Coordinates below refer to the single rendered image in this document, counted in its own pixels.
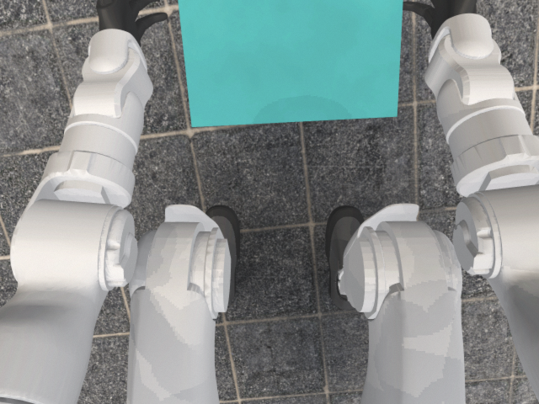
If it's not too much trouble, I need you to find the robot left shin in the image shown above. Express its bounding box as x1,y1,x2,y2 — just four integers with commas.
129,205,224,297

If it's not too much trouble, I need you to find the robot right upper arm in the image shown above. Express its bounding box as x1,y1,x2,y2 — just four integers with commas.
452,184,539,401

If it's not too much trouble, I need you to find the robot left upper arm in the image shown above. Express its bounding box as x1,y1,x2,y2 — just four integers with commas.
0,199,138,404

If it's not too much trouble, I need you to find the robot left hand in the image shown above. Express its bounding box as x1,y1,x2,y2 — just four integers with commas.
96,0,168,47

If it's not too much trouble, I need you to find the robot right hand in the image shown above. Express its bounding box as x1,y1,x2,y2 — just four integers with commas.
403,0,477,40

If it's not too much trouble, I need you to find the carton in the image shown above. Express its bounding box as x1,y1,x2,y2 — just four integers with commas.
178,0,403,127

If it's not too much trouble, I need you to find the robot right thigh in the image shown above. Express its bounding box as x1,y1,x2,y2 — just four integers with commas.
349,221,466,404

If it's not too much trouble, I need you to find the right robot forearm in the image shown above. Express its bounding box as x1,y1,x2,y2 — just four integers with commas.
424,13,539,197

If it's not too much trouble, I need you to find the left robot forearm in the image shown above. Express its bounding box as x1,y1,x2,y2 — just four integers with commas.
10,29,153,282

